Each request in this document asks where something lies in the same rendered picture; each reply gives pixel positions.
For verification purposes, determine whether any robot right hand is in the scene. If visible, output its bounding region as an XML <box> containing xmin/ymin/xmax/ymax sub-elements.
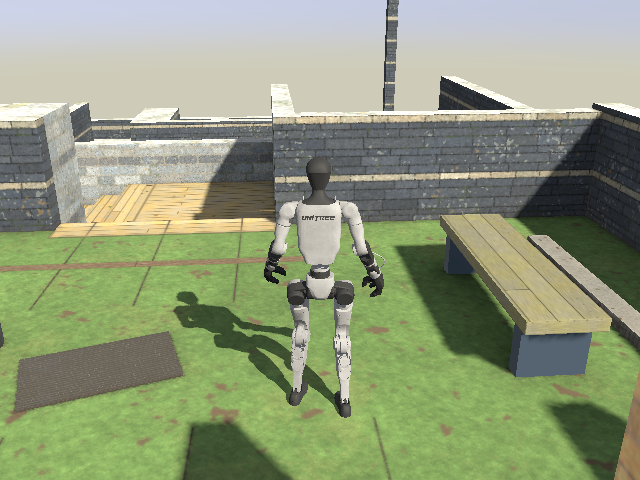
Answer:
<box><xmin>362</xmin><ymin>273</ymin><xmax>384</xmax><ymax>297</ymax></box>

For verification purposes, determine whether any left robot thigh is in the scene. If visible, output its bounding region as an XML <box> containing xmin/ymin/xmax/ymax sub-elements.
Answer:
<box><xmin>287</xmin><ymin>279</ymin><xmax>311</xmax><ymax>346</ymax></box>

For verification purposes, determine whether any robot left forearm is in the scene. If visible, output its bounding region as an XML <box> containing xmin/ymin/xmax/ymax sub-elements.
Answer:
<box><xmin>265</xmin><ymin>240</ymin><xmax>282</xmax><ymax>271</ymax></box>

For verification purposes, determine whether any right robot upper arm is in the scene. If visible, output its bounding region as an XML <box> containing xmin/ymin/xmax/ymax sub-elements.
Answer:
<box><xmin>339</xmin><ymin>201</ymin><xmax>368</xmax><ymax>256</ymax></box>

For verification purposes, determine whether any robot right forearm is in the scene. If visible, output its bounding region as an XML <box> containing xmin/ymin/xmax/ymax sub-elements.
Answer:
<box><xmin>359</xmin><ymin>240</ymin><xmax>381</xmax><ymax>279</ymax></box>

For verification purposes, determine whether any left robot foot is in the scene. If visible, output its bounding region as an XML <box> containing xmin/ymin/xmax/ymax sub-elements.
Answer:
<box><xmin>289</xmin><ymin>380</ymin><xmax>308</xmax><ymax>406</ymax></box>

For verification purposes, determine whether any robot left hand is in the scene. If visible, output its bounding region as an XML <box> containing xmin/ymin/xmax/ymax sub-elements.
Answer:
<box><xmin>264</xmin><ymin>266</ymin><xmax>286</xmax><ymax>284</ymax></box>

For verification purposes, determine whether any left robot upper arm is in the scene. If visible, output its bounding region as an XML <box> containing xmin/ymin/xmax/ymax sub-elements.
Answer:
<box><xmin>271</xmin><ymin>201</ymin><xmax>298</xmax><ymax>255</ymax></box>

